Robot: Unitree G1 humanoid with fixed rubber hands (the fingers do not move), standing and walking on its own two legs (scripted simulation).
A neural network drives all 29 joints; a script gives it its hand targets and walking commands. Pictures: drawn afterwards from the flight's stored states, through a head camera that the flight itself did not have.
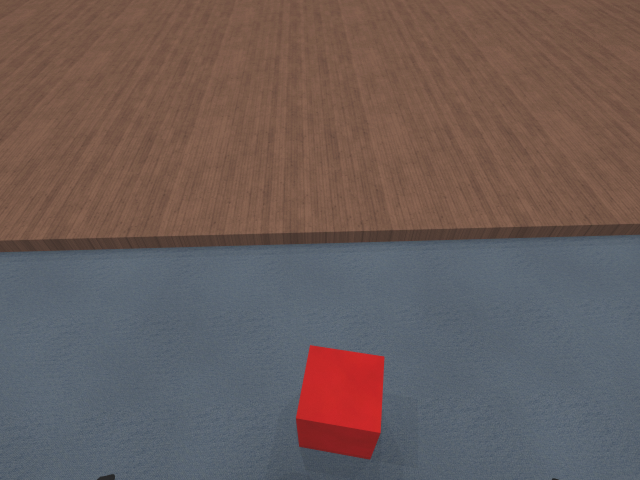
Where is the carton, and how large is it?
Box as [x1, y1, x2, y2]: [296, 345, 383, 458]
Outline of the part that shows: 310,345 296,415 299,446 370,458 380,432 383,356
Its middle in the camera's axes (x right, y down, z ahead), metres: +0.06 +0.47 +1.11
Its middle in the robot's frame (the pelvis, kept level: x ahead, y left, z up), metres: +0.47 -0.03 -0.66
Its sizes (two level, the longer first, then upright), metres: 0.210 0.200 0.250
